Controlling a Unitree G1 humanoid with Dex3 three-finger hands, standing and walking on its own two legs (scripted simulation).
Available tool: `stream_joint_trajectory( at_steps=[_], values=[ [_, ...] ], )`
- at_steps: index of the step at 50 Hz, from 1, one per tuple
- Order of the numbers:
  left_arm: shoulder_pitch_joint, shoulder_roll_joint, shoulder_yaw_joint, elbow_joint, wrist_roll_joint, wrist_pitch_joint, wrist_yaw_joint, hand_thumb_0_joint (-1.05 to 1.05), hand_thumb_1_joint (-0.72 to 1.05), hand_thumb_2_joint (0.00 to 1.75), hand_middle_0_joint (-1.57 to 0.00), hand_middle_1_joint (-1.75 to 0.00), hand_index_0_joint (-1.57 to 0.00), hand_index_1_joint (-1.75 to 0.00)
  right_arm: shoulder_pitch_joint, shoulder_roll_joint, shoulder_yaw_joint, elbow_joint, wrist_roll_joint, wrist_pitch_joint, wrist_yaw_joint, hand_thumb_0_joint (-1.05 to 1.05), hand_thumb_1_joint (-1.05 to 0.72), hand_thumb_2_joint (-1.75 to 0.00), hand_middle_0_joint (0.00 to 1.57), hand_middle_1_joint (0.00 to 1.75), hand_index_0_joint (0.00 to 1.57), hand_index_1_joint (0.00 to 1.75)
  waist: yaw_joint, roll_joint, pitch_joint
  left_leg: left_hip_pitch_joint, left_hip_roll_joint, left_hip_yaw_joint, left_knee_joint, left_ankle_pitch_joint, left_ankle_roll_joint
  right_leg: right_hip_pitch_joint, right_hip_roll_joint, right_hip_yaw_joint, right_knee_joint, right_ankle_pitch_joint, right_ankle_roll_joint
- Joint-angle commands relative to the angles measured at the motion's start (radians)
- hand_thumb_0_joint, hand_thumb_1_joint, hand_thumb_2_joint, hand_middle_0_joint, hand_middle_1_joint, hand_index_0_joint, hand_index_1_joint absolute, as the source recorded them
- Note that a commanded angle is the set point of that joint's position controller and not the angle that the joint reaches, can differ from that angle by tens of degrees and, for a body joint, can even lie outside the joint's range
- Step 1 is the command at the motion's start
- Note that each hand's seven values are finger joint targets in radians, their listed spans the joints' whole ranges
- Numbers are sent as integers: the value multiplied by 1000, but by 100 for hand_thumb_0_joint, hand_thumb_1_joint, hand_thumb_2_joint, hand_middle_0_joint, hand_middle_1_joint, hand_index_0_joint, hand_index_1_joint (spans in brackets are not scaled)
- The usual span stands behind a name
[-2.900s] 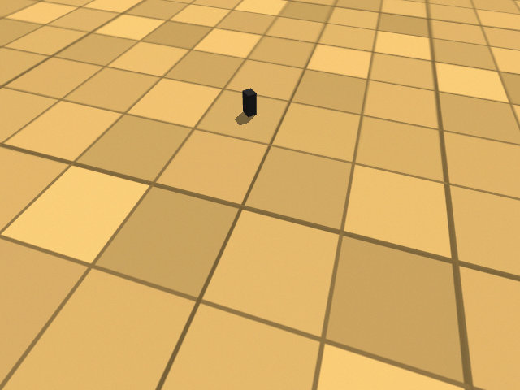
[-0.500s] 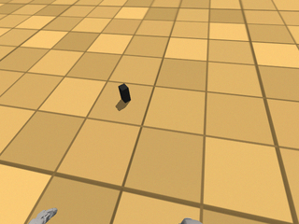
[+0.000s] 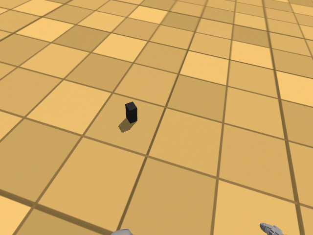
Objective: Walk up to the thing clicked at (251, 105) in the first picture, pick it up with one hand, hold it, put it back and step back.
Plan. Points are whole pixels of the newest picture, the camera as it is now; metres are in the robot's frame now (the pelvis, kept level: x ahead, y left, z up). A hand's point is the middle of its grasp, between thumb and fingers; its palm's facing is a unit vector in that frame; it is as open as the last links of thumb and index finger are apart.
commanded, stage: walk up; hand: left
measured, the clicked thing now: (131, 112) +1.06 +0.22 -0.67
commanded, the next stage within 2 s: none
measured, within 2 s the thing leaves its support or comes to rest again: neither
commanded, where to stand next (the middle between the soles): +0.69 +0.02 m, yaw -1 degrees
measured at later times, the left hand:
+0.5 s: hand (85, 171) +0.32 +0.24 -0.11, palm faces -0.08 -0.91 -0.41, open 7.4 cm
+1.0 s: hand (75, 153) +0.40 +0.31 -0.15, palm faces -0.05 -0.94 -0.34, open 7.4 cm
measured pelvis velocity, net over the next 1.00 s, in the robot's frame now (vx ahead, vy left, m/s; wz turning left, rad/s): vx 0.36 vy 0.03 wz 0.00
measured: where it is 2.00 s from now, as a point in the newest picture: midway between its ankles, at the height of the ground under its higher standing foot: (151, 171)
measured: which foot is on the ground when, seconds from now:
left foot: down 0.00-0.46, up 0.48-0.86, down 0.88-1.00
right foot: up 0.00-0.40, down 0.42-0.92, up 0.94-1.00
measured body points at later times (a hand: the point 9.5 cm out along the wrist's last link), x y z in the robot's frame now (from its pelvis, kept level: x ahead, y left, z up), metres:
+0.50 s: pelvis +0.20 -0.02 +0.00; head +0.22 -0.05 +0.45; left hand +0.32 +0.29 -0.08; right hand +0.21 -0.34 -0.13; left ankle +0.10 +0.10 -0.69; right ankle +0.29 -0.14 -0.72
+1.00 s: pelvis +0.36 +0.03 +0.00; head +0.37 +0.07 +0.45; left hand +0.40 +0.36 -0.13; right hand +0.43 -0.30 -0.08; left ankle +0.43 +0.13 -0.72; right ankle +0.30 -0.12 -0.66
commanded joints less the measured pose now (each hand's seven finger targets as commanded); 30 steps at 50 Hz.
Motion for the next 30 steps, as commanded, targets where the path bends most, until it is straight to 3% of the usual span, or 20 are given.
stream_joint_trajectory(
  at_steps=[1,3,4,5,6,8,11,13,15,17,19,20,21,22,23,24,25,27,28,30],
  values=[
    [-21,228,33,-89,-6,-34,17,0,90,90,-20,-30,-20,-30,182,-307,-90,-48,40,-20,-42,0,-90,-90,20,30,20,30,-109,139,-116,450,334,-498,-358,18,198,-483,-5,152,339,65,-23],
    [29,194,33,-63,-17,-28,3,0,90,90,-20,-30,-20,-30,121,-251,-58,-59,44,-29,-48,0,-90,-90,20,30,20,30,-52,137,-61,318,239,-266,-358,218,107,-387,-40,151,235,163,-14],
    [44,185,36,-55,-17,-21,-2,0,90,90,-20,-30,-20,-30,118,-252,-55,-57,46,-35,-47,0,-90,-90,20,30,20,30,-40,163,-47,278,224,-233,-368,240,109,-355,-39,127,220,180,-3],
    [57,180,38,-49,-14,-14,-7,0,90,90,-20,-30,-20,-30,96,-249,-54,-63,43,-37,-47,0,-90,-90,20,30,20,30,-30,172,-46,246,216,-200,-380,209,137,-339,-40,103,221,200,7],
    [53,173,37,-49,-11,-10,-13,0,90,90,-20,-30,-20,-30,96,-248,-54,-76,40,-39,-46,0,-90,-90,20,30,20,30,-30,172,-35,236,206,-177,-391,168,140,-338,-45,91,175,217,17],
    [13,166,37,-63,-3,-5,-23,0,90,90,-20,-30,-20,-30,90,-259,-57,-85,35,-43,-44,0,-90,-90,20,30,20,30,-33,187,2,235,220,-167,-437,70,171,-382,-70,78,79,257,34],
    [-89,157,42,-90,8,-4,-37,0,90,90,-20,-30,-20,-30,120,-276,-62,-81,33,-45,-40,0,-90,-90,20,30,20,30,-60,174,44,219,227,-160,-470,-7,187,-393,-94,42,-64,300,43],
    [-134,150,43,-96,7,-9,-42,0,90,90,-20,-30,-20,-30,130,-272,-60,-78,31,-43,-37,0,-90,-90,20,30,20,30,-65,161,53,204,210,-139,-457,-14,170,-350,-91,30,-165,359,31],
    [-163,140,44,-102,7,-15,-44,0,90,90,-20,-30,-20,-30,135,-266,-59,-77,30,-38,-36,0,-90,-90,20,30,20,30,-70,164,29,255,193,-119,-408,92,150,-312,-68,9,-260,405,19],
    [-164,130,45,-98,8,-22,-39,0,90,90,-20,-30,-20,-30,133,-271,-62,-85,32,-30,-39,0,-90,-90,20,30,20,30,-60,160,-19,292,205,-111,-334,218,146,-249,-49,-7,-305,404,7],
    [-140,139,50,-84,8,-27,-33,0,90,90,-20,-30,-20,-30,143,-266,-60,-90,29,-20,-44,0,-90,-90,20,30,20,30,-46,115,-48,276,195,-110,-254,208,130,-149,-16,-26,-338,366,-1],
    [-84,145,55,-66,8,-31,-28,0,90,90,-20,-30,-20,-30,136,-264,-58,-96,31,-16,-46,0,-90,-90,20,30,20,30,-12,88,-76,262,182,-93,-165,239,115,-59,-3,-33,-381,379,-8],
    [3,180,69,-44,10,-41,-17,0,90,90,-20,-30,-20,-30,151,-229,-43,-102,30,-15,-45,0,-90,-90,20,30,20,30,29,5,-142,225,129,-52,20,268,91,91,0,-18,-409,337,-30],
    [83,239,91,-32,17,-50,-4,0,90,90,-20,-30,-20,-30,205,-172,-24,-106,31,-16,-44,0,-90,-90,20,30,20,30,51,-150,-218,99,61,-6,258,124,58,241,-125,154,-467,246,-64],
    [113,313,106,-47,15,-54,5,0,90,90,-20,-30,-20,-30,247,-139,-7,-112,32,-14,-41,0,-90,-90,20,30,20,30,52,-275,-236,-136,-57,-6,426,-300,16,374,-363,547,-536,210,-148],
    [87,325,103,-40,-2,-45,6,0,90,90,-20,-30,-20,-30,197,-252,-32,-90,29,-3,-51,0,-90,-90,20,30,20,30,67,-191,-185,-228,-41,-68,512,-348,14,343,-420,689,-580,178,-242],
    [53,305,97,-60,-11,-41,9,0,90,90,-20,-30,-20,-30,166,-268,-36,-77,24,0,-59,0,-90,-90,20,30,20,30,60,-137,-123,-237,-5,-117,538,-326,4,248,-422,660,-600,192,-266],
    [-18,248,75,-82,-14,-42,14,0,90,90,-20,-30,-20,-30,156,-243,-37,-51,42,3,-51,0,-90,-90,20,30,20,30,15,-50,-48,-169,18,-185,510,-218,4,95,-307,393,-604,310,-198],
    [-52,226,68,-88,-12,-45,15,0,90,90,-20,-30,-20,-30,183,-226,-33,-38,43,9,-43,0,-90,-90,20,30,20,30,-13,-78,-37,-146,28,-165,470,-180,1,56,-256,288,-601,348,-171],
    [-69,216,61,-93,-6,-49,12,0,90,90,-20,-30,-20,-30,211,-207,-33,-24,32,20,-32,0,-90,-90,20,30,20,30,-33,-95,-26,-72,20,-139,410,-110,-12,-49,-202,177,-617,380,-160]
  ],
)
